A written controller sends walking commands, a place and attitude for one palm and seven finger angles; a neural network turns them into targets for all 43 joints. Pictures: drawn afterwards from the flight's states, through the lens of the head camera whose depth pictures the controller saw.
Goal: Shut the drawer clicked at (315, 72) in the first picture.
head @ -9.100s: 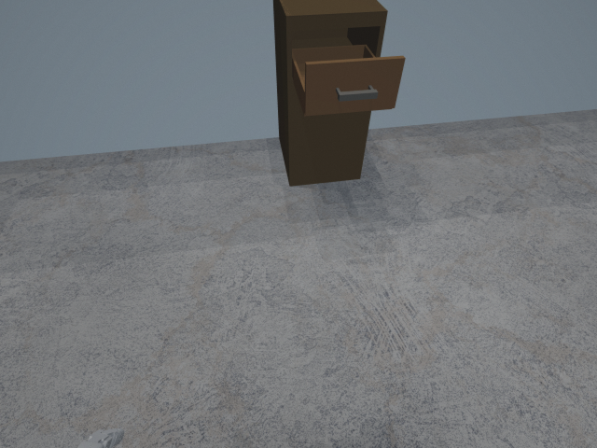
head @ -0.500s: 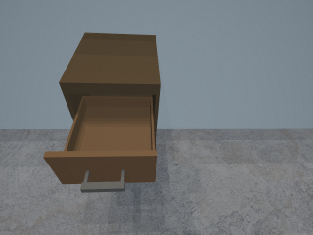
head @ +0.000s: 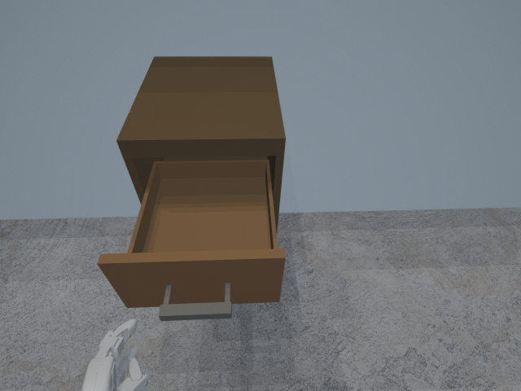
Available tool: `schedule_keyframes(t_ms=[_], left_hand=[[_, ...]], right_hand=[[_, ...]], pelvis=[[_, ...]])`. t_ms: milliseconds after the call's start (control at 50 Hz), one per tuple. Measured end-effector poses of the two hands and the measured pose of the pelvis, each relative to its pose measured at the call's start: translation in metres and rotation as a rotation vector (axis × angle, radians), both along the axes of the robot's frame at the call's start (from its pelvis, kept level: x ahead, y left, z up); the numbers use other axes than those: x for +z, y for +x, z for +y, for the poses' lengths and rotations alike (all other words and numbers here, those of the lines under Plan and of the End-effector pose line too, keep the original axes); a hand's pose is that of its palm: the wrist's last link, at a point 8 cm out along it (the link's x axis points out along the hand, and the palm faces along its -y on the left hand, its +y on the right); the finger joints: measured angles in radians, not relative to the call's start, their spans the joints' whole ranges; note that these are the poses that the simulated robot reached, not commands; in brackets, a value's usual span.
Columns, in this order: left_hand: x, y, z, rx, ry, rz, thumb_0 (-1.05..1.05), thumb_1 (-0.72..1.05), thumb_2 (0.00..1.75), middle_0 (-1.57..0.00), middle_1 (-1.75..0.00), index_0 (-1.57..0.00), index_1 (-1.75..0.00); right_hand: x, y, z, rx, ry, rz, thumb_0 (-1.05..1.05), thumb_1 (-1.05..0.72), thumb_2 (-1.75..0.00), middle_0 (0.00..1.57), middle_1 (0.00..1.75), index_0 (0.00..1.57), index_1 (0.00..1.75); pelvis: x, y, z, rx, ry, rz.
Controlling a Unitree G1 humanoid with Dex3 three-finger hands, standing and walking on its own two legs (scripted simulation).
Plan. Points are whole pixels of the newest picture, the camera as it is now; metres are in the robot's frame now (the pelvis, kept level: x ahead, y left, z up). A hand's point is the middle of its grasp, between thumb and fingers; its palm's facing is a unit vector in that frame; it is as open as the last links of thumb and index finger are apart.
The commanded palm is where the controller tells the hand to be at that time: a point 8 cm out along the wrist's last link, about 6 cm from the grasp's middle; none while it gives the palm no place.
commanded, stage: raise the hand and make a fist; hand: left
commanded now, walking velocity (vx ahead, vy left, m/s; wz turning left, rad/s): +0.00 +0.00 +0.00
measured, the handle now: (197, 300) +0.31 +0.13 -0.10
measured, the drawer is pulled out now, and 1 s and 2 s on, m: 0.28 0.28 0.28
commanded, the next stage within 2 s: bring the fist close to the handle in 1.74 s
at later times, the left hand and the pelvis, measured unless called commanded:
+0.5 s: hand (189, 373) +0.16 +0.11 +0.01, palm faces +0.11 -0.99 +0.02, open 4.7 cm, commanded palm +0.11 +0.16 -0.03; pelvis -0.01 -0.04 -0.10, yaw +2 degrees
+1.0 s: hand (216, 387) +0.15 +0.07 -0.03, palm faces +0.00 -1.00 +0.02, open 3.1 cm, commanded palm +0.10 +0.14 -0.01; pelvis +0.01 -0.05 -0.09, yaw +1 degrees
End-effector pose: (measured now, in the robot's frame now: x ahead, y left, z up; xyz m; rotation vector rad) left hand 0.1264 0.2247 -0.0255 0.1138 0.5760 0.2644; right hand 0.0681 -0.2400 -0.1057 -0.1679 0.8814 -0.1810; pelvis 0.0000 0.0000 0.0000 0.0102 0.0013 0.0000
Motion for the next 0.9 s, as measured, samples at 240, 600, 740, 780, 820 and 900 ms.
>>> schedule_keyframes(t_ms=[240,600,740,780,820,900], left_hand=[[-0.018,0.011,-0.067,-0.211,-0.218,-0.458,0.00,0.91,0.90,-0.43,-0.56,-0.43,-0.55],[-0.013,0.034,-0.107,-0.360,-0.199,-0.439,0.01,0.91,0.90,-0.78,-0.94,-0.78,-0.94],[0.000,0.006,-0.070,-0.055,-0.073,-0.317,0.02,0.90,0.90,-0.93,-1.09,-0.92,-1.09],[0.016,-0.001,-0.063,-0.024,-0.030,-0.379,0.02,0.90,0.90,-0.96,-1.14,-0.96,-1.13],[0.025,-0.004,-0.067,-0.040,-0.030,-0.445,0.02,0.91,0.90,-1.00,-1.18,-1.00,-1.18],[0.019,-0.001,-0.091,-0.166,-0.119,-0.516,0.02,0.91,0.90,-1.08,-1.27,-1.08,-1.26]], right_hand=[[0.023,0.128,-0.016,0.164,-0.072,-0.390,0.02,-0.91,-0.89,0.20,0.30,0.20,0.30],[-0.060,0.130,0.009,0.172,0.116,-0.233,0.02,-0.91,-0.89,0.20,0.30,0.20,0.30],[-0.055,0.108,-0.032,0.038,0.051,-0.112,0.02,-0.91,-0.89,0.20,0.30,0.20,0.30],[-0.053,0.111,-0.041,0.044,0.025,-0.118,0.02,-0.91,-0.89,0.20,0.30,0.20,0.30],[-0.051,0.118,-0.048,0.062,0.002,-0.143,0.02,-0.91,-0.89,0.20,0.30,0.20,0.30],[-0.048,0.136,-0.054,0.088,-0.027,-0.221,0.02,-0.91,-0.89,0.20,0.30,0.20,0.30]], pelvis=[[-0.065,-0.013,-0.019,0.009,-0.021,0.135],[-0.094,-0.003,-0.047,0.031,-0.037,0.254],[-0.077,0.021,-0.054,0.014,-0.019,0.244],[-0.076,0.024,-0.055,0.024,-0.024,0.248],[-0.077,0.023,-0.053,0.034,-0.032,0.253],[-0.085,0.016,-0.051,0.038,-0.034,0.272]])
